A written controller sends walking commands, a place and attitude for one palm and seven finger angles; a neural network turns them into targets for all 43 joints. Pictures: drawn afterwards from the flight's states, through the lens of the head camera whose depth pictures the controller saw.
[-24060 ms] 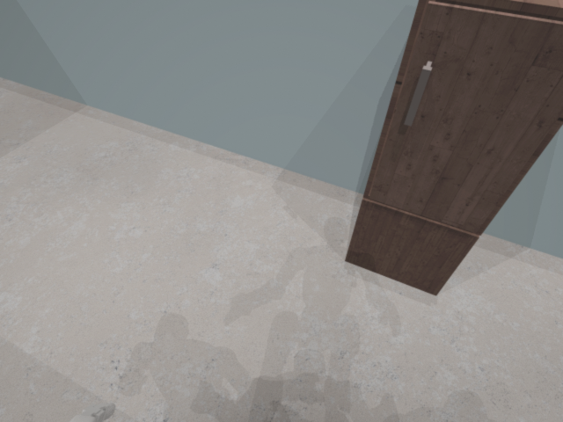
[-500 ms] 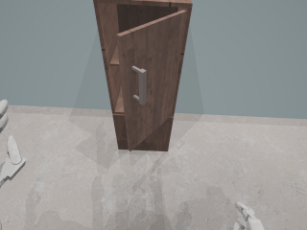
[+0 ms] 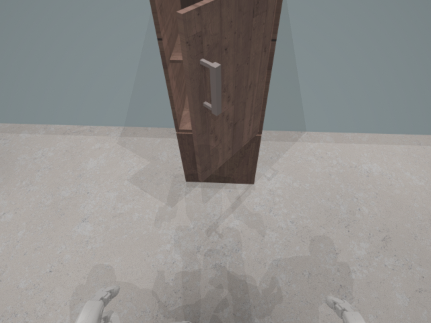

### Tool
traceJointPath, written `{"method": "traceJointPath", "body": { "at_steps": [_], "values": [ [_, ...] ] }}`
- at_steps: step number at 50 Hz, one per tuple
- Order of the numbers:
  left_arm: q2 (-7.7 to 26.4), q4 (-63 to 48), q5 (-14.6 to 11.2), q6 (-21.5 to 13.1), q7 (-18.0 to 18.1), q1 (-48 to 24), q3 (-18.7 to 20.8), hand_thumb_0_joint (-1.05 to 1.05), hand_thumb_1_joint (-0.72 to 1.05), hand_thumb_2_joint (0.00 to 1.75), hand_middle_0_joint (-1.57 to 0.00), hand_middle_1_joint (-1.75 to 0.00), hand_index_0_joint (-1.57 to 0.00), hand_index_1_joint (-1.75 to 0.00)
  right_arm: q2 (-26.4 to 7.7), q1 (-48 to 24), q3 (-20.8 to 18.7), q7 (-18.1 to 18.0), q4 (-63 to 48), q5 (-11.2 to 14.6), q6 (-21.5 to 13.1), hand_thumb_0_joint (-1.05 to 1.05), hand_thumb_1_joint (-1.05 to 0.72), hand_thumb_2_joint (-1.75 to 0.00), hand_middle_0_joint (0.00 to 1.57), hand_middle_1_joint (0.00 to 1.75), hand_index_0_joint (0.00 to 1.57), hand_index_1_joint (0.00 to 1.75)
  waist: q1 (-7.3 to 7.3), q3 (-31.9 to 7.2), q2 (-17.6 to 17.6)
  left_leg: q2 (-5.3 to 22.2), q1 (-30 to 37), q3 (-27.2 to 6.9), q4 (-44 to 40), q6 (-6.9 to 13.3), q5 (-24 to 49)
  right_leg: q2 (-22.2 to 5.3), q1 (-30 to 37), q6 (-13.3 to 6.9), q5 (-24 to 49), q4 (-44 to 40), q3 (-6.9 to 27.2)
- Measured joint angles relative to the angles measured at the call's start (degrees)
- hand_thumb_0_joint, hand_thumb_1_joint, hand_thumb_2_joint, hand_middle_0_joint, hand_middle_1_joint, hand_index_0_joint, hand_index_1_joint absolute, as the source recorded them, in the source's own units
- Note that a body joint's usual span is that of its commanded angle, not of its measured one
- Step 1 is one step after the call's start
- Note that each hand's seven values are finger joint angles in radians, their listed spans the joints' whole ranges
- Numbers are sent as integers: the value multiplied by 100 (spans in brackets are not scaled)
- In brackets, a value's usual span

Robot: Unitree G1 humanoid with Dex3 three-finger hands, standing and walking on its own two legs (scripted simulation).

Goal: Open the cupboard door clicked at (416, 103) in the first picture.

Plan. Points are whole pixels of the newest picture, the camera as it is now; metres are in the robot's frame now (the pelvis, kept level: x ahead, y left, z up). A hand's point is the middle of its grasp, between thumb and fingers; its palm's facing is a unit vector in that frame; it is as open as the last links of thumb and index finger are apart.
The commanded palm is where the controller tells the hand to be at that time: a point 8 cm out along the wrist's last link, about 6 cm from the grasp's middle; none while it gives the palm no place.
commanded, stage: let the arm hang, fingers relaxed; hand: left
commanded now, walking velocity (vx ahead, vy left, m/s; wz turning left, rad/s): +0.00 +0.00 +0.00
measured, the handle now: (210, 88) +0.64 +0.03 +0.07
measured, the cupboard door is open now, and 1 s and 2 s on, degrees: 51 51 51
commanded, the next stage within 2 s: look to check the result in 0.88 s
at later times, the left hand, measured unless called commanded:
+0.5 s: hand out of the picture -0.06 +0.19 -0.16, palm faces +0.06 -0.97 -0.24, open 7.3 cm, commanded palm none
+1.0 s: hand out of the picture +0.00 +0.14 -0.16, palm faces +0.07 -0.98 -0.17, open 7.3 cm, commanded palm none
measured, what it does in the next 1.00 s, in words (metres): stands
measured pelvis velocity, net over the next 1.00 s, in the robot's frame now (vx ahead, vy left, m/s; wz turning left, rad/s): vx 0.02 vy -0.01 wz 0.02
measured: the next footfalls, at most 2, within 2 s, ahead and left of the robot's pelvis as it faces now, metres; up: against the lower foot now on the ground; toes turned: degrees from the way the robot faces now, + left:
none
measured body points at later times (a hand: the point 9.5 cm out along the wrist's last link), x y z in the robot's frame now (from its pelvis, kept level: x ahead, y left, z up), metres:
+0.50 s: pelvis -0.01 +0.00 +0.01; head +0.00 -0.01 +0.46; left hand -0.06 +0.24 -0.14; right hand -0.02 -0.21 -0.15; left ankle +0.06 +0.10 -0.72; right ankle -0.01 -0.10 -0.72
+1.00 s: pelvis +0.02 -0.01 +0.02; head +0.03 -0.02 +0.47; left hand +0.00 +0.20 -0.15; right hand +0.00 -0.22 -0.15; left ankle +0.06 +0.10 -0.72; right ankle -0.01 -0.10 -0.72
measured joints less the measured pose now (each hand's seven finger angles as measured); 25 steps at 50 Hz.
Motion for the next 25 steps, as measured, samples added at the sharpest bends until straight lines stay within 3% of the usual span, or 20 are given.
{"method": "traceJointPath", "body": {
  "at_steps": [3,8,14,25],
  "values": [
    [-363,900,-59,49,25,230,-219,1,92,90,-20,-30,-20,-30,150,272,-8,-15,323,21,186,1,-91,-90,20,30,20,30,-34,-2,-140,104,58,-173,-36,-96,-52,110,220,-71,27,-313,-170],
    [-182,1822,-120,-9,120,343,-104,-1,100,90,-21,-30,-21,-30,385,749,2,-92,939,10,340,1,-91,-90,20,30,20,30,110,25,-284,260,180,-375,-150,-158,141,283,542,-130,258,-791,-355],
    [-180,2492,-129,-64,80,515,-109,0,96,90,-20,-30,-21,-30,472,1069,-20,-145,1321,19,375,1,-91,-90,20,30,19,30,163,-29,-62,236,313,-365,-551,-112,343,253,672,-88,514,-1205,-336],
    [-323,2956,-140,-165,160,695,-91,1,92,90,-20,-30,-20,-30,688,1151,-17,-150,1570,37,292,1,-91,-90,20,30,20,30,115,-199,182,200,438,-266,-734,-87,422,198,699,-61,513,-1221,-244]
  ]
}}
